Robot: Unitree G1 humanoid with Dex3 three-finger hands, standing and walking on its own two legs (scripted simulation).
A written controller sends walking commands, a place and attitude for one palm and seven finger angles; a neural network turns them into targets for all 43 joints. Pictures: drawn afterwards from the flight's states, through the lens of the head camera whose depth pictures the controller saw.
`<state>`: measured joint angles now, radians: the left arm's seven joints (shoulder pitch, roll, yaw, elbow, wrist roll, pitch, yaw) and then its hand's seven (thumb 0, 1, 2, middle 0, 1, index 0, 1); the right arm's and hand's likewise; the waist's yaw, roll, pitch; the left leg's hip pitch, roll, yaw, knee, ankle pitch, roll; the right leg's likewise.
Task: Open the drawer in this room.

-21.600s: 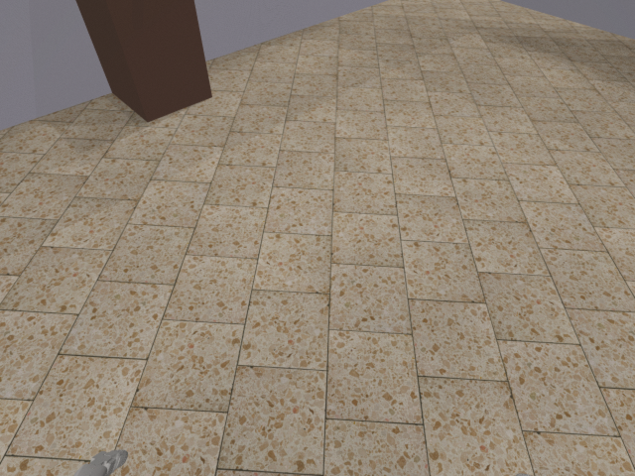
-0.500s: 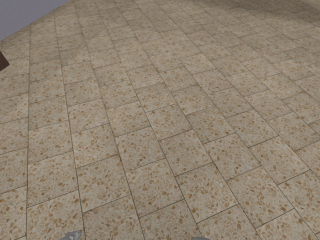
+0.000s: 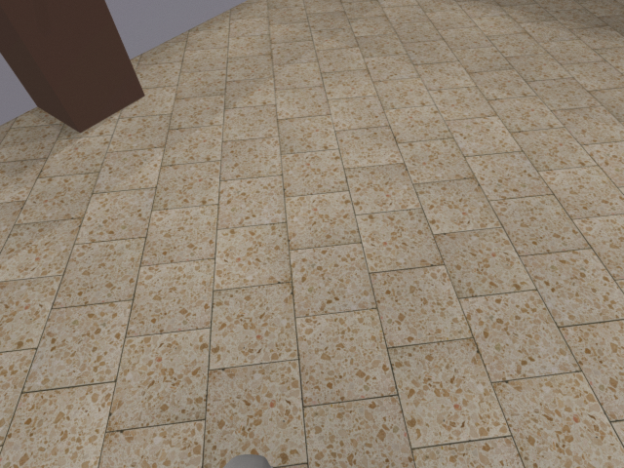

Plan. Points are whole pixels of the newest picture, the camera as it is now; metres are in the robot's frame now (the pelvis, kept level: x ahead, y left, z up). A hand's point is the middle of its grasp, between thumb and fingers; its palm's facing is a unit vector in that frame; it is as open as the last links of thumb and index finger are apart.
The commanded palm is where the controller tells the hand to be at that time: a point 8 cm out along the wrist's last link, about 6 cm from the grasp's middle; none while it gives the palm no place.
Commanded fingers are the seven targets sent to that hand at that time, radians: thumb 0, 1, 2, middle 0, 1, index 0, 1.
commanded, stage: stand and wait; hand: left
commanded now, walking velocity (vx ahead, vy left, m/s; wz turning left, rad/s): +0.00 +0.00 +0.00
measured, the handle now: out of the picture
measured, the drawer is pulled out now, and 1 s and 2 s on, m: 0.00 0.00 0.00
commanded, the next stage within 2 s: turn or walk to find it in 1.82 s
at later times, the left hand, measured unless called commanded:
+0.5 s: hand out of the picture -0.01 +0.21 -0.18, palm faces +0.07 -0.98 -0.21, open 7.4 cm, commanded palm none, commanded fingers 0.00 0.90 0.90 -0.20 -0.30 -0.20 -0.30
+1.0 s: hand out of the picture -0.03 +0.17 -0.17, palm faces +0.06 -0.98 -0.18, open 7.3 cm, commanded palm none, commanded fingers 0.00 0.90 0.90 -0.20 -0.30 -0.20 -0.30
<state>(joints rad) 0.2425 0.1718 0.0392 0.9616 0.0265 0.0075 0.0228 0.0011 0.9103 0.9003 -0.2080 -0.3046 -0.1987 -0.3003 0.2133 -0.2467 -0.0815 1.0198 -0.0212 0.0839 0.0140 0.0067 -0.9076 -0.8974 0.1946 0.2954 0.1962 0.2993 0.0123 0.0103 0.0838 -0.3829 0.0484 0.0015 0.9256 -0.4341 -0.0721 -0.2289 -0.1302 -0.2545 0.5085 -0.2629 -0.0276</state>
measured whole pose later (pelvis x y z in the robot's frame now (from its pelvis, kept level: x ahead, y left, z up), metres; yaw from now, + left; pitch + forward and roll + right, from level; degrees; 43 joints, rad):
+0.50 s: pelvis -0.01 +0.03 -0.01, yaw +1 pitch -2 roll +1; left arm 0.25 0.16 0.01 1.11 0.02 0.01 0.03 0.00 0.91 0.90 -0.20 -0.30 -0.19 -0.30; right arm 0.15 -0.15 -0.04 1.06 -0.01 0.00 -0.03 -0.01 -0.93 -0.90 0.20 0.30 0.20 0.30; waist 0.03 -0.01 0.04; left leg -0.17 -0.01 0.08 0.49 -0.28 0.01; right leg -0.20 -0.08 -0.06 0.52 -0.25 0.04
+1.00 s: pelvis -0.02 +0.01 +0.00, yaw +1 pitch -2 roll +0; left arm 0.28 0.12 0.00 1.15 0.00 0.00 0.04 0.00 0.92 0.90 -0.20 -0.30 -0.19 -0.30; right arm 0.33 -0.11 -0.01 1.18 -0.01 0.00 -0.03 0.00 -0.91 -0.90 0.20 0.30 0.20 0.30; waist 0.00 0.01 0.05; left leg -0.14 0.05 0.06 0.40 -0.22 -0.03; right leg -0.16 -0.02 -0.09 0.42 -0.22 -0.02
